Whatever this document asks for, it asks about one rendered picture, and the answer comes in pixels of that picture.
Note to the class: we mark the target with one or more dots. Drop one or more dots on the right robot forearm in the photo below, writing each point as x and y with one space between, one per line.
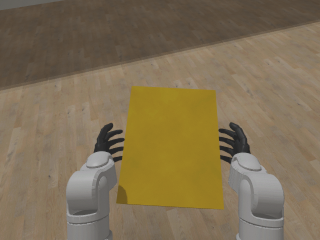
260 199

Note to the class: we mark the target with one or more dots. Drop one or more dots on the carton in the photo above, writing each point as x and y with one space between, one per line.
171 153

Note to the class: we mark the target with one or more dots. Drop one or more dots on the left robot forearm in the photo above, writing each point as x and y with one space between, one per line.
87 198

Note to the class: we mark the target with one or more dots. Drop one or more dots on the robot left hand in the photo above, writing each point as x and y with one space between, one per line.
103 144

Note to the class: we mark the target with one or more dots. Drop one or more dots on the robot right hand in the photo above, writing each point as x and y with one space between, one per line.
239 144

